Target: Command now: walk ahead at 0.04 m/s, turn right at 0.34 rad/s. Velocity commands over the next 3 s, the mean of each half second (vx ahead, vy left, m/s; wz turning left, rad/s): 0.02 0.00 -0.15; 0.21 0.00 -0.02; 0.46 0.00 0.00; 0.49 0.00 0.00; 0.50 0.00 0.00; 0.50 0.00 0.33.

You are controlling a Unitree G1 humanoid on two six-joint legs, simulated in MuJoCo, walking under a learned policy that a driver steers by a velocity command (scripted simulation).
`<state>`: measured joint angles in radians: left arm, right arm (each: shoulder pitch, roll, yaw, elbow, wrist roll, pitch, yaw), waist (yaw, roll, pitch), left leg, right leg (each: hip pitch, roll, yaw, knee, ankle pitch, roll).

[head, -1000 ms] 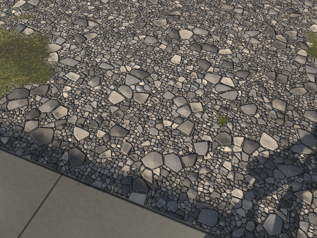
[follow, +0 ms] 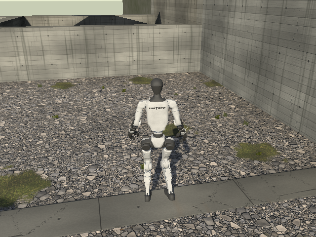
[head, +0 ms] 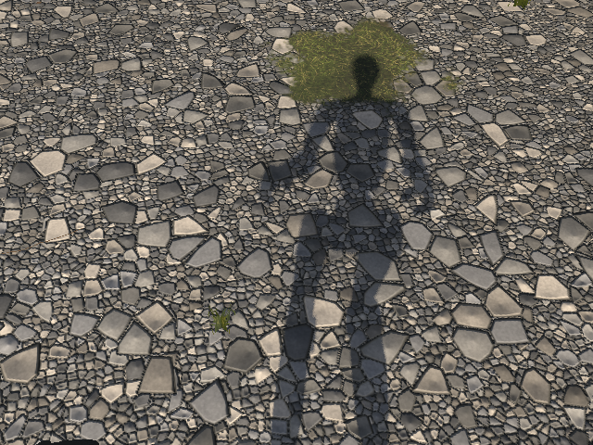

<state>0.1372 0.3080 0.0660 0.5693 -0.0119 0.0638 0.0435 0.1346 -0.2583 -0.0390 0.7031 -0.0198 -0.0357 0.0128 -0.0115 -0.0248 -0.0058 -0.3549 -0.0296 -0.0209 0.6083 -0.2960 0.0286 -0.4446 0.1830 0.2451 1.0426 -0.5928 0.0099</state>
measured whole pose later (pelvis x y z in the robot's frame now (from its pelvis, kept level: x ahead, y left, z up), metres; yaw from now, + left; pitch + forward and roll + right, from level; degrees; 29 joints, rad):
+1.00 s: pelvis +0.06 +0.00 +0.02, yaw -1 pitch +1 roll -1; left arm 0.29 0.28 0.07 0.79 -0.03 -0.04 0.01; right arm 0.43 -0.24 -0.03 0.94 0.02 -0.09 0.02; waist -0.04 -0.04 -0.03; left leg -0.12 -0.04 0.03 0.40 -0.30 0.07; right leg -0.47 -0.02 0.04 1.03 -0.30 -0.08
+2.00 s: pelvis +0.68 -0.06 -0.16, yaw -1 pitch +1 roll -1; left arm 0.31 0.28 0.04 1.00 -0.03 -0.08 -0.01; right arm 0.08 -0.24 -0.05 0.73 0.01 -0.08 0.03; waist 0.03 -0.01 0.03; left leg -0.45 -0.02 0.03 0.59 -0.16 0.07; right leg -0.24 0.02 0.03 1.06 -0.47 -0.04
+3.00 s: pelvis +1.21 -0.12 -0.16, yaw +11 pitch +2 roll -2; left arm 0.30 0.26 0.06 0.99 0.00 -0.06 0.02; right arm 0.08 -0.24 -0.06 0.75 0.02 -0.04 0.05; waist 0.07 0.02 0.03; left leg -0.61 0.06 0.05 0.63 -0.05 0.07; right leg 0.13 0.03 -0.24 0.23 -0.38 0.00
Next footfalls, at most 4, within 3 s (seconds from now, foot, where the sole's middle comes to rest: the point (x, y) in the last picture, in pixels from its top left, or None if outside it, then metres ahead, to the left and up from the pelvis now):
0.30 right None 0.00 -0.16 -0.76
1.46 right None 0.51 -0.19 -0.92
1.92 left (289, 344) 0.82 0.02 -0.92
2.48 right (370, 260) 1.10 -0.23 -0.92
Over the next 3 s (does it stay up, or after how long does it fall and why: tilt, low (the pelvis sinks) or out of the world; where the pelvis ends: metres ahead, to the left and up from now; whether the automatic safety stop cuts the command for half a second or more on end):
stays up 1.21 -0.12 -0.16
